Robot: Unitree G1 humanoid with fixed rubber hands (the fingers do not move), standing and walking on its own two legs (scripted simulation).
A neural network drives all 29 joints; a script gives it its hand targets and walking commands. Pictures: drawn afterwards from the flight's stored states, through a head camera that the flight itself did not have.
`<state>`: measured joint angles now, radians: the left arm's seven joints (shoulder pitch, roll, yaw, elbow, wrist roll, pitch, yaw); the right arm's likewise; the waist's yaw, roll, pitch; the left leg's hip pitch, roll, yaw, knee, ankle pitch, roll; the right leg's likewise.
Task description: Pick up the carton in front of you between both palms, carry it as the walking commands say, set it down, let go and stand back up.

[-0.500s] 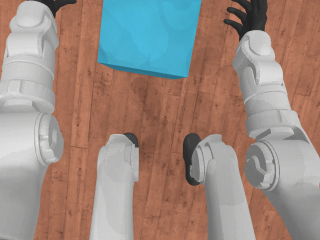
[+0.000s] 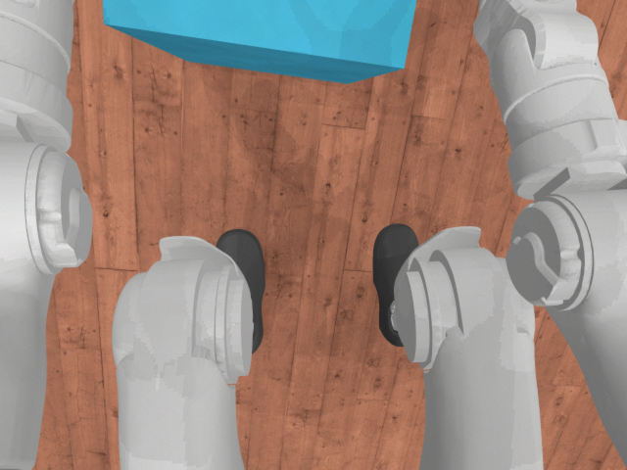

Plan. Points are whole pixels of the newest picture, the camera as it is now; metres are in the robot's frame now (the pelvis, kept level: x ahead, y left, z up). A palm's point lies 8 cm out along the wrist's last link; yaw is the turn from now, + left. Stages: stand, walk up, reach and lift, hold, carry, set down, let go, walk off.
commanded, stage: reach and lift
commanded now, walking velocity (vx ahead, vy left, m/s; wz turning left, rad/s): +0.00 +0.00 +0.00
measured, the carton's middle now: out of the picture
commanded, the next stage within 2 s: none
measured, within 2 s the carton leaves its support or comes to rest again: leaves its support in 0.74 s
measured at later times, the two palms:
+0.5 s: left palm out of the picture +0.57 +0.21 -0.17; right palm out of the picture +0.56 -0.09 -0.17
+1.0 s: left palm out of the picture +0.53 +0.21 -0.07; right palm out of the picture +0.53 -0.09 -0.06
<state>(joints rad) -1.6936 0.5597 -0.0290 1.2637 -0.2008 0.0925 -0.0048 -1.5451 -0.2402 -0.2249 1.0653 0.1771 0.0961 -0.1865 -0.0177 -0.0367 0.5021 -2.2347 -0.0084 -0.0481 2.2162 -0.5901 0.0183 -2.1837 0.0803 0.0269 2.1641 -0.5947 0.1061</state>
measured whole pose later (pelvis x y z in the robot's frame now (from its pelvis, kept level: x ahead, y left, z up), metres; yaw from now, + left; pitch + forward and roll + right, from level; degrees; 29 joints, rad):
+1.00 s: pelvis +0.00 -0.02 +0.03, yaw +3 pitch +40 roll -4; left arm -1.32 0.25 0.20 0.86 0.04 0.36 0.04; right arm -1.20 -0.03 -0.44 0.71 0.01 0.30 -0.19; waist 0.01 -0.07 0.10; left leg -2.23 -0.06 -0.08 2.08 -0.55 -0.04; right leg -2.18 0.11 0.05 2.06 -0.59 0.10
